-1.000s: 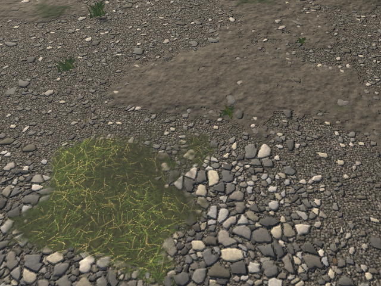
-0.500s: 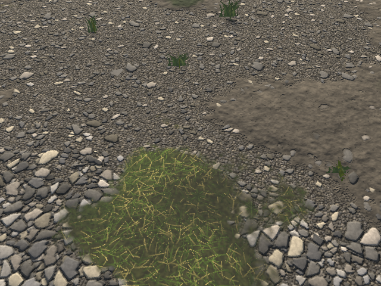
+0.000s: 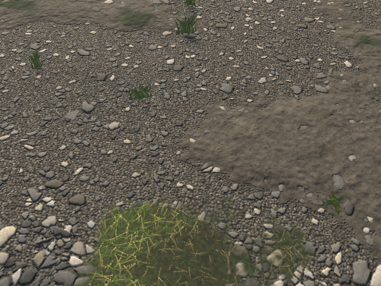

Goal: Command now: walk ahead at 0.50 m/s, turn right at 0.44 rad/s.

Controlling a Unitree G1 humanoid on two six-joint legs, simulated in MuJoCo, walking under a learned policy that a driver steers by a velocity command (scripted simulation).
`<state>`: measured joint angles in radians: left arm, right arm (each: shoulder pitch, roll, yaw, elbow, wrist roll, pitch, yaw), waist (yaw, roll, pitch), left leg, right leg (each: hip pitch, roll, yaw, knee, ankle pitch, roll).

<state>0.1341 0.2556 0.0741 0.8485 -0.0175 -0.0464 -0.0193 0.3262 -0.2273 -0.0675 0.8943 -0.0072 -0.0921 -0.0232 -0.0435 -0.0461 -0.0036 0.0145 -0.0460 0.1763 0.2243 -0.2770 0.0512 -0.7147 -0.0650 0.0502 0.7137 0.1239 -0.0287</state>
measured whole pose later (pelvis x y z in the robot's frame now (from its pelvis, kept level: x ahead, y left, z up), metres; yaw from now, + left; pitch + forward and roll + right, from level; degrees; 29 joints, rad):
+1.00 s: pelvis +0.55 -0.09 +0.00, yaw -33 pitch +2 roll +2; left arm 0.10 0.27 0.07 0.65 -0.01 -0.04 -0.02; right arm 0.35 -0.27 -0.06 0.90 0.02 -0.09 0.01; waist -0.10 -0.04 0.02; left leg -0.02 -0.02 0.13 0.24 -0.25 0.03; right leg -0.67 -0.10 0.06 0.73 -0.03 -0.01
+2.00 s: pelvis +1.04 -0.26 +0.01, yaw -1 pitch +2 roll -1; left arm 0.03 0.29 0.07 0.73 0.00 -0.09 0.00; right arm 0.33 -0.27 -0.07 0.77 0.02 -0.05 -0.01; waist -0.07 -0.04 0.03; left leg -0.13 -0.10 -0.13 0.34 -0.23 0.09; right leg -0.65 -0.07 0.10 0.63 0.04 0.06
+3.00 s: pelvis +1.40 -0.30 -0.01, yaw -9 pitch +1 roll +3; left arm 0.21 0.31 0.07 0.76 -0.01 0.06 0.00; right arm 0.10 -0.28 -0.07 0.79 0.01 0.01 -0.03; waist 0.01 0.00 0.03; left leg -0.33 0.09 0.19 0.51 -0.18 -0.01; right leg -0.34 -0.05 -0.03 0.64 -0.30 -0.02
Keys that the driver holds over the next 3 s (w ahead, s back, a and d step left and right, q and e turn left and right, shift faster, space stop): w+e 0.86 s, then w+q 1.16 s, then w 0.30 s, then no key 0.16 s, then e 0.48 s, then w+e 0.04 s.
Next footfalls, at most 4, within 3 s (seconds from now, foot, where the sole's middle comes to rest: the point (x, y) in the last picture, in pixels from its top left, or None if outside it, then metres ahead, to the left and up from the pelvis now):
0.16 right None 0.26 -0.11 -0.78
0.62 left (180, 265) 0.57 0.02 -0.78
1.14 right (276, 234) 0.68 -0.34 -0.78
1.64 left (225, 161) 1.03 -0.19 -0.78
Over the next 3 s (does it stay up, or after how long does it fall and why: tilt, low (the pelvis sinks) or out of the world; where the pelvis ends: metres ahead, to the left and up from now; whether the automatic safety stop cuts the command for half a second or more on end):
stays up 1.40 -0.30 -0.01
